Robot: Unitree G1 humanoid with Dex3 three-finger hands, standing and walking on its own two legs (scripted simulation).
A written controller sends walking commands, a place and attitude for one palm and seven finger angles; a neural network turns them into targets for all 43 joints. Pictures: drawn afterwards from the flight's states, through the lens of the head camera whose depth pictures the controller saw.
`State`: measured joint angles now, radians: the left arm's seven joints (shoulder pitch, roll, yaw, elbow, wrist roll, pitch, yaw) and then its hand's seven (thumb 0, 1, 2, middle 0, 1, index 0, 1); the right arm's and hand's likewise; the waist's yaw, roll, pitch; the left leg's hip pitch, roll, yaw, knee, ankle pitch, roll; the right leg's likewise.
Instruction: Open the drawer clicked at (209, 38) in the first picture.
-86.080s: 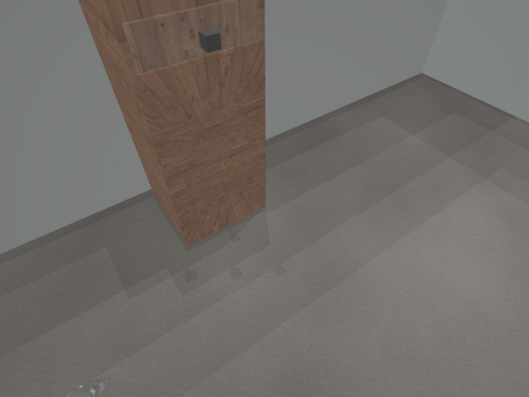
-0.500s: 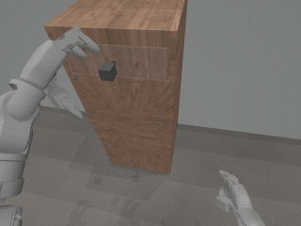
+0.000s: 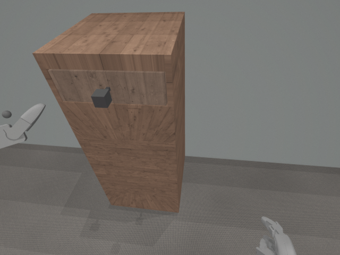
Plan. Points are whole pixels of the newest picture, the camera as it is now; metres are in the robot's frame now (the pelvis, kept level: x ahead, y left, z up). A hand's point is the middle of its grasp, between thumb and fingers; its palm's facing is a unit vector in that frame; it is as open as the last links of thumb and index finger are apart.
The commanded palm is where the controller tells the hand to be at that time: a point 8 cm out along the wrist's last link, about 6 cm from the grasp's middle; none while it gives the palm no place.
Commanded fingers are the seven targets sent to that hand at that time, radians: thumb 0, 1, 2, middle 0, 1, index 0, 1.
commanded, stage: draw the hand back to the body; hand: left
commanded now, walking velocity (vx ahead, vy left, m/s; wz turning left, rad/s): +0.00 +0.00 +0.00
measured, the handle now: (104, 94) +0.54 +0.28 +0.11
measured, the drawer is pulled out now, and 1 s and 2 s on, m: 0.00 0.00 0.00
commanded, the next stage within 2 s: step back with the hand held close in 0.40 s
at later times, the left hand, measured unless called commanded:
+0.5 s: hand out of the picture +0.15 +0.24 +0.31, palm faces +0.59 -0.76 -0.29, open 7.5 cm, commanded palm +0.10 +0.28 +0.30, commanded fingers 0.00 0.90 0.90 -0.20 -0.30 -0.20 -0.30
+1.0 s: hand out of the picture +0.13 +0.26 +0.30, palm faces +0.56 -0.67 -0.49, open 7.4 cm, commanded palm +0.07 +0.32 +0.30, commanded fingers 0.00 0.90 0.90 -0.20 -0.30 -0.20 -0.30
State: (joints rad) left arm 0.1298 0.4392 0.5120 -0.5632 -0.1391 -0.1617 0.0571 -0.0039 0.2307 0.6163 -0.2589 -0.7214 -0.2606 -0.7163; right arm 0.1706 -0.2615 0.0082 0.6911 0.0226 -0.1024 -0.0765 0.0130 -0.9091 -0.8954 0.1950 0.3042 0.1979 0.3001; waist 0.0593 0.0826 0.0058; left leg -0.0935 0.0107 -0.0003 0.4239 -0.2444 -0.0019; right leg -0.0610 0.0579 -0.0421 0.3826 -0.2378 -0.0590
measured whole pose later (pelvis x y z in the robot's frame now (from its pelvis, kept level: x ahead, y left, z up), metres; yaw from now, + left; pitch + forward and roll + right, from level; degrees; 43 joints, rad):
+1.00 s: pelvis -0.06 +0.04 -0.01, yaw +1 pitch +0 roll -1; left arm 0.32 0.56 0.66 -0.74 -0.07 -0.26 0.11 0.01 0.88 0.90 -0.21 -0.30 -0.22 -0.30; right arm 0.19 -0.21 0.00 0.59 0.02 -0.08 -0.05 0.01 -0.91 -0.90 0.20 0.30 0.20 0.30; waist -0.01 0.02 0.01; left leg -0.34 -0.04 0.01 0.55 -0.21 0.05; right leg -0.33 0.00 -0.05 0.53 -0.20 -0.01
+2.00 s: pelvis -0.26 +0.04 -0.01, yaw +2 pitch -1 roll -3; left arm 0.34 0.59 0.71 -0.80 -0.08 -0.24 0.12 0.00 0.88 0.90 -0.21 -0.30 -0.21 -0.30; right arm 0.20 -0.16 0.01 0.59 0.02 -0.14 -0.04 0.01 -0.91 -0.89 0.20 0.30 0.20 0.30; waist -0.02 0.02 0.02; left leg -0.38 0.02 0.02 0.45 -0.08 0.04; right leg -0.29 0.02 -0.07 0.67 -0.48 0.00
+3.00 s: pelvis -0.33 +0.03 -0.03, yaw +9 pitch -1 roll +1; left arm 0.30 0.13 0.04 0.74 0.00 0.06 0.01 -0.07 1.02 0.89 -0.21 -0.30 -0.21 -0.30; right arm 0.29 -0.23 -0.01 0.86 -0.02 0.02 0.00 0.01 -0.91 -0.89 0.20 0.30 0.20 0.30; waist -0.05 -0.02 0.05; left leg -0.42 -0.02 -0.03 0.78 -0.38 0.01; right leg -0.41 -0.02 0.00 0.77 -0.33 0.00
